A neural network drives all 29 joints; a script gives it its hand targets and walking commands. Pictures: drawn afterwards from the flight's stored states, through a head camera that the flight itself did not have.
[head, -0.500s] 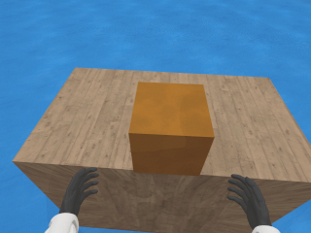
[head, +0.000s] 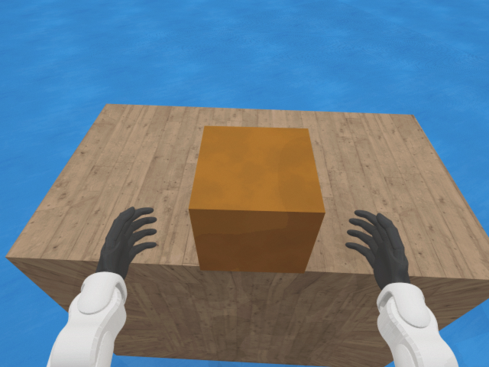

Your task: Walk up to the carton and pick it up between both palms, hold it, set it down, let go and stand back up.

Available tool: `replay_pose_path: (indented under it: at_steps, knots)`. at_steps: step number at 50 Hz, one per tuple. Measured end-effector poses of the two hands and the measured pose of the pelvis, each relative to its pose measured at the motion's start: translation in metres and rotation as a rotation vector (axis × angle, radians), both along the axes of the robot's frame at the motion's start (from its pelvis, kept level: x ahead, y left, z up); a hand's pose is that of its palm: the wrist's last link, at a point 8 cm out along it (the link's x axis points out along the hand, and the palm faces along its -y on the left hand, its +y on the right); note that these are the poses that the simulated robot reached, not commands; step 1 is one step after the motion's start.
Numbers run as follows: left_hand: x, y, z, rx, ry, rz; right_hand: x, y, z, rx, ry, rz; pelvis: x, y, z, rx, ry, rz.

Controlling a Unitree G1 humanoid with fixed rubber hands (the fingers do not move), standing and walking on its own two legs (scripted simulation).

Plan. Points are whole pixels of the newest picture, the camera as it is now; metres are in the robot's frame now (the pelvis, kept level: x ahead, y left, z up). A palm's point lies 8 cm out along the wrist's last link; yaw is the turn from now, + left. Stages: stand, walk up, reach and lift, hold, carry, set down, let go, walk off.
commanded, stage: reach and lift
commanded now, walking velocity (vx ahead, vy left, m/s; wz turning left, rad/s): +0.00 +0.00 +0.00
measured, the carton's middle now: (254, 199) +0.42 +0.03 +0.04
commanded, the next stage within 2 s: none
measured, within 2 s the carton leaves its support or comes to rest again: neither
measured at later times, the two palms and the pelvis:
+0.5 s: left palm (118, 200) +0.32 +0.23 +0.13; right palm (387, 207) +0.35 -0.17 +0.13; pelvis -0.01 +0.00 +0.00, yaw -1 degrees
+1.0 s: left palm (122, 145) +0.39 +0.23 +0.18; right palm (380, 147) +0.43 -0.16 +0.18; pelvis -0.01 +0.01 +0.00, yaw +0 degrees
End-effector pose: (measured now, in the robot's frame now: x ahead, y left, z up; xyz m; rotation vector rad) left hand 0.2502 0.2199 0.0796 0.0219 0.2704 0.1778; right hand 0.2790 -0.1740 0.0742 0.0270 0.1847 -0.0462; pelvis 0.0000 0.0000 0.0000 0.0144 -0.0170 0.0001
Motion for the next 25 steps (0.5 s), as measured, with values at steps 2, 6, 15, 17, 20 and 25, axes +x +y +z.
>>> replay_pose_path:
  at_steps: [2,6,15,17,20,25]
  knots:
    - [0.007,0.001,0.005,0.000,-0.002,-0.001,0.006,0.000,0.003,0.003,-0.002,-0.001,-0.001,0.000,0.000,0.000,-0.002,-0.002]
    - [0.019,0.002,0.013,-0.004,0.004,0.001,0.017,-0.001,0.008,0.000,0.003,-0.002,-0.004,0.000,0.000,-0.001,-0.004,-0.007]
    - [0.044,0.003,0.030,-0.020,0.001,0.004,0.043,-0.002,0.030,-0.008,-0.017,0.014,-0.011,0.000,0.000,-0.003,0.009,-0.016]
    - [0.049,0.004,0.034,-0.022,-0.001,0.007,0.050,-0.001,0.035,-0.008,-0.017,0.018,-0.012,0.000,-0.001,-0.003,0.013,-0.016]
    - [0.058,0.005,0.042,-0.024,-0.004,0.011,0.060,0.000,0.042,-0.013,-0.010,0.021,-0.013,0.000,-0.001,-0.004,0.017,-0.015]
    - [0.071,0.008,0.054,-0.025,-0.008,0.015,0.075,0.003,0.053,-0.013,-0.001,0.026,-0.015,0.001,-0.001,-0.006,0.024,-0.012]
